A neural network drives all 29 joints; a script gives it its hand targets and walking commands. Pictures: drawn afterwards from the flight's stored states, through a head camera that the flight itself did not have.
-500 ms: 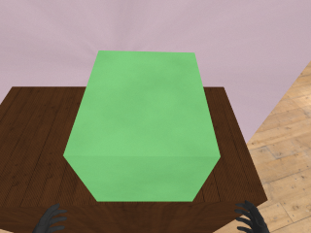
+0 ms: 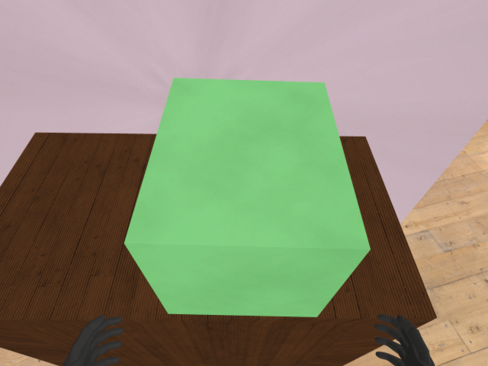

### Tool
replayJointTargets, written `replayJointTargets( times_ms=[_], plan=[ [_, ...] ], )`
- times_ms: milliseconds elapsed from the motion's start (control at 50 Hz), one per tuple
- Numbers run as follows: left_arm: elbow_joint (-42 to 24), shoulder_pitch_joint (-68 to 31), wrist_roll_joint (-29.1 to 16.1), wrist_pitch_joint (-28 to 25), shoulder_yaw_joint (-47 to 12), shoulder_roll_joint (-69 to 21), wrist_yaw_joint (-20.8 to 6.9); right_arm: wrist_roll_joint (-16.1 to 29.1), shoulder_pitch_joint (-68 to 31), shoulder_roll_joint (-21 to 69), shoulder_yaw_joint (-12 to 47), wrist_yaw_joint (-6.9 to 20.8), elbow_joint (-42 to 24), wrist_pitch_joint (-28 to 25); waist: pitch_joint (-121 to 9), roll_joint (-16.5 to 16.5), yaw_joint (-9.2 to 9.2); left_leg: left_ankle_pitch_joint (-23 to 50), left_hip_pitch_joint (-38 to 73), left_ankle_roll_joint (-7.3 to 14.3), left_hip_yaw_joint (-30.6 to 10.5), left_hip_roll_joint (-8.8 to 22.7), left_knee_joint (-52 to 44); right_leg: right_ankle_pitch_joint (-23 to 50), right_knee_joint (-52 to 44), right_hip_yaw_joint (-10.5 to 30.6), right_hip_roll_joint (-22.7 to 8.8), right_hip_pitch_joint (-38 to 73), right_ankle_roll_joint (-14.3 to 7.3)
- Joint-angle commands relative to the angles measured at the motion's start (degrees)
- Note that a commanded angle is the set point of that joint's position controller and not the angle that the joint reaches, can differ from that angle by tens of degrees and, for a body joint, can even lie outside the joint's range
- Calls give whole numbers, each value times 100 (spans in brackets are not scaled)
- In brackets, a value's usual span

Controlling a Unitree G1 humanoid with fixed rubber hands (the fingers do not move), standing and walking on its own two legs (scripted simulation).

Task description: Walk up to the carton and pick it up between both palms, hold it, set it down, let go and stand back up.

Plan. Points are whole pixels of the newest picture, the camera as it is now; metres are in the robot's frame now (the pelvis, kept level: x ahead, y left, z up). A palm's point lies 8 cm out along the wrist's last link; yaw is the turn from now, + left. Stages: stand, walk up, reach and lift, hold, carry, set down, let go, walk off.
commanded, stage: reach and lift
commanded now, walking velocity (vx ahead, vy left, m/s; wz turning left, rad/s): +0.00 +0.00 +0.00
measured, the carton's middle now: (246, 198) +0.38 +0.04 +0.06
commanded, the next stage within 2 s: none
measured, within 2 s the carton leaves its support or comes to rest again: neither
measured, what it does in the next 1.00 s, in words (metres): stands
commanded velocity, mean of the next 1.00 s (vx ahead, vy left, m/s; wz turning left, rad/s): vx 0.00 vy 0.00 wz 0.00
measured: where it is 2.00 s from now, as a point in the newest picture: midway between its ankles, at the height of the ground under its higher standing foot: outside the picture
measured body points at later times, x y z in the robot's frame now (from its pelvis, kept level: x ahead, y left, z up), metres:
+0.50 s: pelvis -0.01 +0.00 +0.00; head -0.04 +0.00 +0.45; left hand +0.21 +0.26 +0.07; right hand +0.23 -0.20 +0.08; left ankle +0.04 +0.11 -0.75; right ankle -0.01 -0.14 -0.75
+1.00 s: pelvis +0.04 -0.02 +0.00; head +0.05 -0.04 +0.45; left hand +0.30 +0.24 +0.10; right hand +0.30 -0.22 +0.08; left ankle +0.04 +0.11 -0.75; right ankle -0.01 -0.14 -0.75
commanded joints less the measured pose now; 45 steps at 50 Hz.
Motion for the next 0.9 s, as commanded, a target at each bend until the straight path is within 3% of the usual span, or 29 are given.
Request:
replayJointTargets(
  times_ms=[0,20,40,100,140,160,180,240,260,300,320,360,380,400,420,440,460,480,500,520,560,600,620,640,700,760,780,800,880],
  plan=[
    [-2100,-687,-340,-802,379,873,46,207,-661,-764,-156,-9,-2149,-555,-1106,328,29,-164,1049,-430,-337,-11,-327,-162,-595,-47,224,-662,-219],
    [-2094,-809,-328,-765,488,864,49,257,-829,-745,-168,11,-1990,-501,-1049,387,144,-241,895,-428,-314,-18,-310,-283,-568,6,202,-659,-264],
    [-2202,-940,-425,-833,417,969,48,198,-717,-671,-208,-44,-2207,-490,-1167,255,6,-434,1043,-379,-356,7,-327,-384,-612,-13,168,-737,-181],
    [-2279,-1161,-462,-797,475,1069,135,329,-953,-653,-138,-47,-2318,-422,-1189,480,167,-566,736,-374,-285,-45,-336,-461,-456,9,170,-672,-227],
    [-2165,-1023,-693,-768,404,1084,76,336,-958,-673,-144,-140,-2680,-352,-1019,112,125,-487,639,-268,-313,-43,-339,-448,-454,-10,183,-718,-164],
    [-2385,-1104,-622,-709,344,1053,107,376,-902,-730,-193,-113,-2713,-268,-1000,493,93,-655,692,-335,-355,29,-360,-494,-407,-33,169,-713,-224],
    [-2212,-1070,-587,-644,397,1010,87,480,-981,-676,-186,-130,-2485,-173,-901,459,120,-805,747,-324,-397,51,-395,-558,-436,0,163,-697,-217],
    [-2032,-1116,-721,-394,504,1044,-7,538,-1209,-762,-240,-218,-3157,-144,-1013,59,70,-853,988,-213,-398,-7,-441,-730,-579,-42,144,-693,-152],
    [-1657,-1054,-766,-297,549,984,-72,540,-1068,-784,-132,-237,-3066,-72,-822,-174,156,-782,899,-182,-336,-83,-316,-811,-602,0,80,-708,-197],
    [-1391,-1290,-689,-62,705,989,-161,595,-1392,-740,18,-334,-3224,112,-813,-258,274,-732,1269,-114,-362,-131,-328,-948,-797,82,45,-931,-210],
    [-1282,-1206,-525,103,791,849,-227,613,-1259,-789,-168,-335,-2966,262,-303,-337,64,-975,1382,-136,-427,-138,-462,-1066,-904,49,44,-1037,-233],
    [-1146,-1493,-305,292,1079,873,-402,773,-1318,-552,331,-388,-2671,611,5,-347,324,-1071,1665,-50,-399,-251,-409,-1306,-1104,172,-138,-1245,-324],
    [-1175,-1593,-233,388,1149,883,-440,850,-1112,-630,307,-424,-2526,717,87,-333,228,-1041,2022,-116,-537,-262,-375,-1313,-1192,183,-221,-1589,-399],
    [-1307,-1840,-108,440,1102,836,-444,759,-1356,-649,340,-398,-2338,875,269,-108,295,-1325,1739,-182,-620,-129,-599,-1295,-1068,172,-74,-1267,-368],
    [-1740,-1937,-146,445,1066,851,-406,792,-1352,-633,204,-409,-2265,1011,242,320,107,-1444,1708,-231,-665,-22,-810,-1116,-1003,128,26,-1004,-293],
    [-1576,-1993,-39,574,1112,814,-440,751,-1375,-739,39,-454,-1975,1142,659,340,57,-1714,1531,-255,-780,62,-902,-1142,-1028,153,21,-1020,-358],
    [-1758,-2268,-102,551,1105,727,-411,826,-1665,-664,-33,-459,-2357,1141,349,413,54,-1901,1277,-197,-862,169,-1046,-989,-865,97,160,-569,-303],
    [-1640,-2200,43,630,1096,607,-360,786,-1667,-714,-260,-422,-2011,1192,323,836,31,-1888,1072,-299,-906,224,-1111,-737,-796,62,247,-457,-361],
    [-1836,-2393,-42,680,1003,678,-353,785,-1792,-751,-251,-462,-2101,1244,308,888,-78,-1959,976,-332,-958,261,-1184,-609,-753,50,284,-264,-331],
    [-1768,-2442,-53,679,1118,758,-374,764,-1796,-660,-223,-441,-2093,1238,127,787,-4,-1597,1129,-328,-712,101,-995,-784,-936,167,189,-324,-399],
    [-1898,-2775,-209,772,848,615,-326,753,-2204,-630,-265,-446,-2392,1222,-91,802,-137,-1581,996,-352,-748,148,-950,-685,-849,115,212,-309,-372],
    [-1823,-2961,-289,762,998,919,-342,646,-2325,-586,-322,-472,-2556,1257,-74,491,-149,-1350,1190,-231,-599,-20,-801,-809,-934,202,135,-538,-377],
    [-1919,-2806,-310,807,859,804,-331,805,-2241,-660,-374,-488,-2583,1271,-136,733,-170,-1063,1294,-356,-585,-8,-818,-714,-972,167,142,-564,-365],
    [-1878,-3020,-373,770,1010,990,-327,670,-2364,-620,-291,-477,-2594,1275,-245,502,-113,-892,1223,-278,-479,-65,-745,-727,-952,179,136,-527,-352],
    [-1960,-3081,-269,841,1198,887,-376,777,-2299,-611,-35,-533,-2547,1332,-415,484,-72,-410,1309,-267,-407,-60,-665,-556,-974,199,105,-441,-307],
    [-2105,-3035,-286,944,1335,1000,-420,873,-2434,-682,25,-601,-2928,1252,-871,414,-131,641,1518,-248,-324,-144,-459,479,-853,178,185,-169,-212],
    [-1866,-2985,-195,953,1515,989,-483,814,-2294,-701,32,-628,-2750,1256,-858,242,-60,929,1523,-235,-341,-175,-382,675,-860,204,188,-119,-200],
    [-1975,-2894,-234,908,1583,1049,-502,988,-2387,-843,139,-625,-3093,1149,-1031,179,-24,1277,1679,-228,-293,-154,-380,950,-801,159,178,-115,-134],
    [-1724,-2883,-131,1100,1709,874,-675,1032,-2398,-1041,145,-706,-2897,1167,-1167,85,-100,1676,1875,-261,-308,-214,-302,1393,-773,117,284,59,-169]
  ],
)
